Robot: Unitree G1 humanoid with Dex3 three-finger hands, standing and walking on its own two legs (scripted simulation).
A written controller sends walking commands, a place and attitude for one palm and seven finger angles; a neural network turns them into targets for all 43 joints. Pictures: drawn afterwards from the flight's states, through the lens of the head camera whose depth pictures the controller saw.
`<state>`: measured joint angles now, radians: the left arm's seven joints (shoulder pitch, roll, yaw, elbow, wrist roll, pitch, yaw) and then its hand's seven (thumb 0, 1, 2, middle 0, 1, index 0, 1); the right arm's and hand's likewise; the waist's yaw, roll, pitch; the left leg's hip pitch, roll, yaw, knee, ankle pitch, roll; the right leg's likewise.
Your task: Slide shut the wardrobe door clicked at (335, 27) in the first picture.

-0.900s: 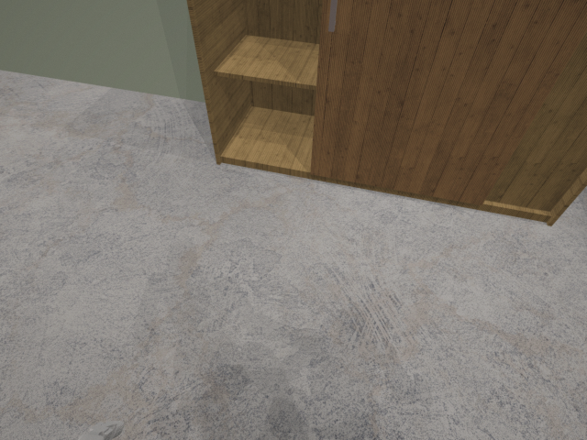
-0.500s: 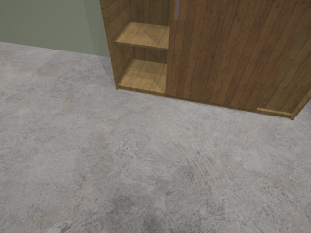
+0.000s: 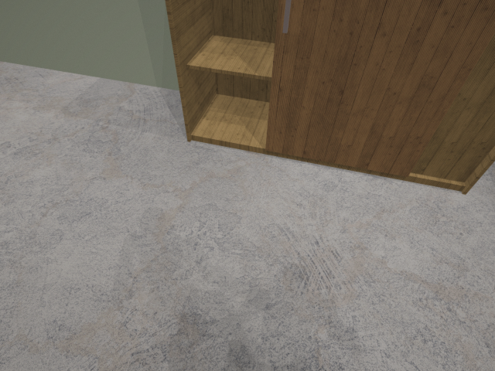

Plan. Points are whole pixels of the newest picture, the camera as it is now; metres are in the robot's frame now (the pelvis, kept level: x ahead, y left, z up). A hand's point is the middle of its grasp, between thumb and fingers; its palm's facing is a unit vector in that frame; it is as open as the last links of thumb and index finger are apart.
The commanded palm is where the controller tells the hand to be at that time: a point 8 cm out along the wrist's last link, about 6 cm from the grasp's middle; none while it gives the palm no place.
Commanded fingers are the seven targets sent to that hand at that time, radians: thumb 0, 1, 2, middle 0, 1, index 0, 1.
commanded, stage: look at it before walking up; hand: right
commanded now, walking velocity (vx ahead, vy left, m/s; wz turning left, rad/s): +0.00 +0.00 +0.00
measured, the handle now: (288, 4) +1.41 -0.08 +0.09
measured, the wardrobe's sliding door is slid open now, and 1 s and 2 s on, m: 0.50 0.50 0.50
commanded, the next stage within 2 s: walk to a spot facing it in 0.54 s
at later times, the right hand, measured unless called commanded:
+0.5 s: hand out of the picture +0.06 -0.24 -0.16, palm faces -0.03 +0.94 -0.33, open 7.4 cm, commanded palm none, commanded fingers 0.00 -0.90 -0.90 0.20 0.30 0.20 0.30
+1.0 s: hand out of the picture +0.05 -0.18 -0.19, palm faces -0.10 +0.98 -0.19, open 7.4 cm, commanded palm none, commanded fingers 0.00 -0.90 -0.90 0.20 0.30 0.20 0.30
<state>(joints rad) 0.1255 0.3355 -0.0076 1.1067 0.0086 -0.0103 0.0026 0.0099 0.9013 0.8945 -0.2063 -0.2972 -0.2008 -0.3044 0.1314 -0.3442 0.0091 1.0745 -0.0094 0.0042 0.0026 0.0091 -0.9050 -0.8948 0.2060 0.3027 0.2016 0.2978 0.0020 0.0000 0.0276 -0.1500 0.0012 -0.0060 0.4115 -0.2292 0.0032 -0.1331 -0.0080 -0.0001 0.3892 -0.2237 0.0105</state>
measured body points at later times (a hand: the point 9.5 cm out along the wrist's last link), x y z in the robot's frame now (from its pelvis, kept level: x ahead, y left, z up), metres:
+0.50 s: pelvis -0.01 +0.00 +0.00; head +0.00 +0.00 +0.45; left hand +0.07 +0.30 -0.13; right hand +0.07 -0.29 -0.13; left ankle +0.00 +0.12 -0.74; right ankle -0.01 -0.13 -0.74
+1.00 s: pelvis +0.05 +0.01 -0.02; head +0.06 +0.01 +0.43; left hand +0.02 +0.26 -0.18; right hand +0.06 -0.24 -0.17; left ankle +0.03 +0.11 -0.74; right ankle -0.01 -0.13 -0.74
